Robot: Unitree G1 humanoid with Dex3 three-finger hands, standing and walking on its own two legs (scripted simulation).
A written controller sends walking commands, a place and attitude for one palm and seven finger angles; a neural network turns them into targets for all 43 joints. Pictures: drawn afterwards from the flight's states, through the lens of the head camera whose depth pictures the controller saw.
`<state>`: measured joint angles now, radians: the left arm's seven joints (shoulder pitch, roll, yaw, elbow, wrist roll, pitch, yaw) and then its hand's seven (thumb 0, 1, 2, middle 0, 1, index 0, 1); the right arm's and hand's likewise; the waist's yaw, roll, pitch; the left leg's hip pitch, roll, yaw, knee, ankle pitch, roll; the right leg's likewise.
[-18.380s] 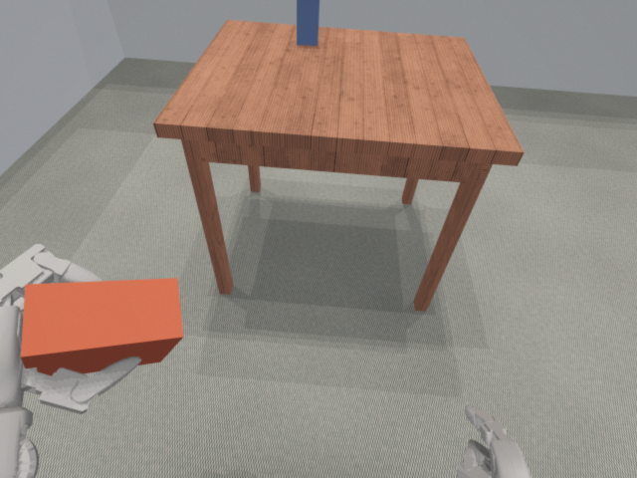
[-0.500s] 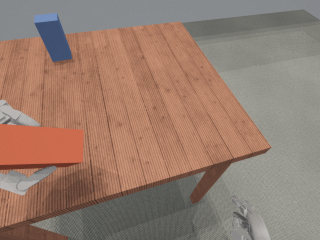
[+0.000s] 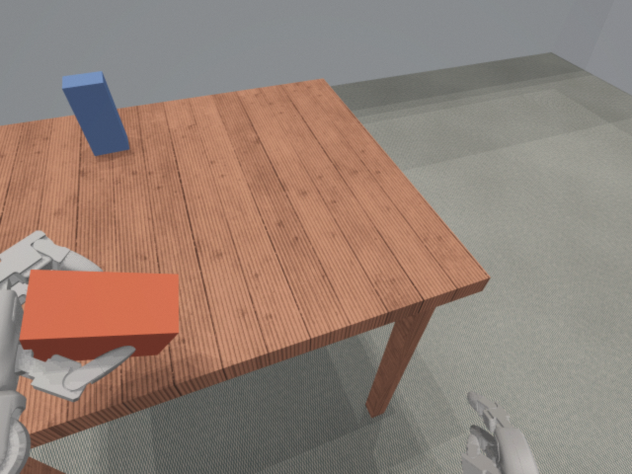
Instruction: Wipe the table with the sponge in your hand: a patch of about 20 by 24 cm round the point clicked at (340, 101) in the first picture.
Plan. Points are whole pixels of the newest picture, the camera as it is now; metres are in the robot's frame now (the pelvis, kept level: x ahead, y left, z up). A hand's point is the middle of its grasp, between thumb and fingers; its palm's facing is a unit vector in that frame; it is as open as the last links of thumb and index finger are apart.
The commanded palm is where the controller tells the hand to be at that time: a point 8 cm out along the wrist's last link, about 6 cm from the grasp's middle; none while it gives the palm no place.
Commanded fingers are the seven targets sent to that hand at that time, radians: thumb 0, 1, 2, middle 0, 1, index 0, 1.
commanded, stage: come to a stop and stand still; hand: left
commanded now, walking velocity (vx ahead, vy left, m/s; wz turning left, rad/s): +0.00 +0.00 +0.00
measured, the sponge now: (125, 318) +0.23 +0.21 +0.14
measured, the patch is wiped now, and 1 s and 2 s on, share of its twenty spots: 0.00 0.00 0.00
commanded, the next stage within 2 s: look again from close up in 0.04 s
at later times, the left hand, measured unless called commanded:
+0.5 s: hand (74, 313) +0.22 +0.25 +0.16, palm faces +0.37 -0.85 -0.37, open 10.0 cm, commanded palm +0.17 +0.28 +0.17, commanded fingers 0.00 0.10 1.30 -1.20 -1.60 -1.20 -1.60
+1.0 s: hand (50, 282) +0.25 +0.29 +0.16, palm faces +0.39 -0.83 -0.39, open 10.0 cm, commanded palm +0.19 +0.30 +0.17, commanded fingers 0.00 0.10 1.30 -1.20 -1.60 -1.20 -1.60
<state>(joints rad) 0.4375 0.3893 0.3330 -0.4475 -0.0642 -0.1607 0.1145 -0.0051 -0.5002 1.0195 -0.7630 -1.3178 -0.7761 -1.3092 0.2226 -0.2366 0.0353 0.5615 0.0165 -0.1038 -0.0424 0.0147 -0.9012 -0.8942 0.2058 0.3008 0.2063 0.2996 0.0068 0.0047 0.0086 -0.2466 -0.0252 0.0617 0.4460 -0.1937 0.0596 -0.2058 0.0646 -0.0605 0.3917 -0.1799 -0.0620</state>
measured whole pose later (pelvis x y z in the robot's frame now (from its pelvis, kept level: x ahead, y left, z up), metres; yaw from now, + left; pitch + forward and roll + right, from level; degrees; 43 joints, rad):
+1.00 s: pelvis +0.03 +0.02 +0.00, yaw +0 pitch +0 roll -1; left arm 0.38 0.43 0.40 -0.43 -0.05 -0.23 0.09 0.00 -0.50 1.02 -0.76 -1.32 -0.78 -1.31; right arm 0.22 -0.19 0.04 0.58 0.00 -0.16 -0.02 0.02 -0.90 -0.89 0.21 0.30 0.21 0.30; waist 0.02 -0.06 0.05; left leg -0.23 -0.05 0.07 0.46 -0.24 0.09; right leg -0.20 0.04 -0.05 0.43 -0.24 -0.03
